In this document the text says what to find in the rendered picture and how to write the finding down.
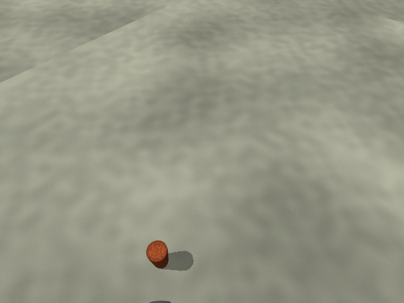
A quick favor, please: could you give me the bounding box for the cup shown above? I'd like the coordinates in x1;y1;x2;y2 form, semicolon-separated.
146;241;169;269

